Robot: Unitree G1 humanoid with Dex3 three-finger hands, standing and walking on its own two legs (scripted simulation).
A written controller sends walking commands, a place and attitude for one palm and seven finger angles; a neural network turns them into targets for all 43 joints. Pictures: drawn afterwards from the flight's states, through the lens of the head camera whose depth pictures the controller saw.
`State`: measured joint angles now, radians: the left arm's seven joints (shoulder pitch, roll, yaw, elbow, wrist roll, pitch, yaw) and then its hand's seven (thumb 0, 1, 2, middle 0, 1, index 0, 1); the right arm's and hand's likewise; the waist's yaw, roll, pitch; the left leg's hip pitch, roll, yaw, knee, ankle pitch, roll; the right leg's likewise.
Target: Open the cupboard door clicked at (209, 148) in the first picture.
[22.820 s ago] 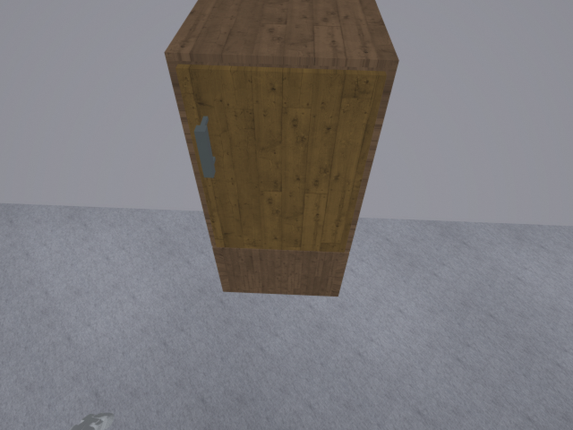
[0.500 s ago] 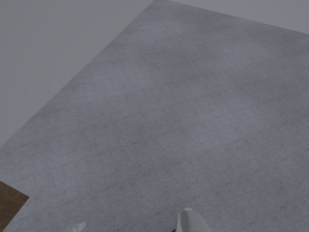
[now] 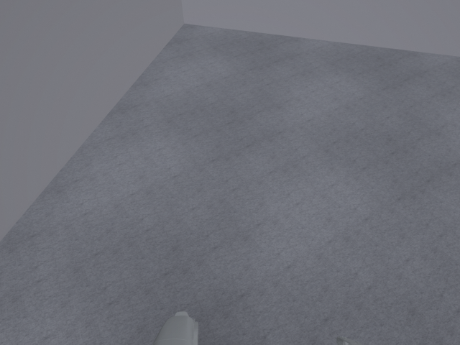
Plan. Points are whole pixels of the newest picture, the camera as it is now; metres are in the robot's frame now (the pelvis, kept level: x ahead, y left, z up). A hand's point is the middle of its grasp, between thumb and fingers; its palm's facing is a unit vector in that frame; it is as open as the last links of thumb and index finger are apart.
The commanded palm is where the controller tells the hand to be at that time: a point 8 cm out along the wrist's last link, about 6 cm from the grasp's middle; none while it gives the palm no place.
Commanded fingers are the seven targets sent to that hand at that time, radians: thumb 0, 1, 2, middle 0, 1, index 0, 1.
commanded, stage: walk to a spot facing it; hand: left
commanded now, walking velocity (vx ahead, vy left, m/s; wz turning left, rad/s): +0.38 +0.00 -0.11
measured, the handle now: out of the picture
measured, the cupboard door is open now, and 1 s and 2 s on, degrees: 47 47 47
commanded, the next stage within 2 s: turn to face it in 0.50 s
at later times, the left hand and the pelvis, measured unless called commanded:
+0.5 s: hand (159, 251) +0.34 +0.20 -0.17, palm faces -0.11 -0.97 -0.20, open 7.3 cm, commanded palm none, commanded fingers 0.00 0.90 0.90 -0.20 -0.30 -0.20 -0.30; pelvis +0.25 +0.01 +0.00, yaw -9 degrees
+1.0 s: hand (205, 188) +0.54 +0.11 -0.18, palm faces +0.01 -0.99 -0.17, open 7.1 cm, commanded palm none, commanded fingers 0.00 0.90 0.90 -0.20 -0.30 -0.20 -0.30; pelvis +0.44 -0.06 -0.01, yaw +0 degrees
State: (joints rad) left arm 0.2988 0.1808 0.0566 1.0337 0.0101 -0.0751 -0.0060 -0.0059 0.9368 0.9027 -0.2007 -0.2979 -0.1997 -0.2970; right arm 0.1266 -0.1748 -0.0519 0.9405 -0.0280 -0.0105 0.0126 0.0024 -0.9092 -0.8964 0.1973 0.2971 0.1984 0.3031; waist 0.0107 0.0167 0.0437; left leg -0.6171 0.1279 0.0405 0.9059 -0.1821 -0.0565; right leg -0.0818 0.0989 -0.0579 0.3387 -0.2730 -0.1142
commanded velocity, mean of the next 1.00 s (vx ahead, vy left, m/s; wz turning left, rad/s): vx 0.19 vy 0.00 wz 0.11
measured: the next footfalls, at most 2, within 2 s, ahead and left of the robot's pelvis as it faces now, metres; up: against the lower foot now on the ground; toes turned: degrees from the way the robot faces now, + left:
left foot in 0.20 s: +0.24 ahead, +0.13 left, +0.00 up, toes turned +4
right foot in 0.62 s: +0.41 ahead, -0.15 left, +0.00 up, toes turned -18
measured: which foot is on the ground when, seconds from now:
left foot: up 0.00-0.18, down 0.20-0.62, up 0.64-1.00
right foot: down 0.00-0.18, up 0.20-0.60, down 0.62-1.00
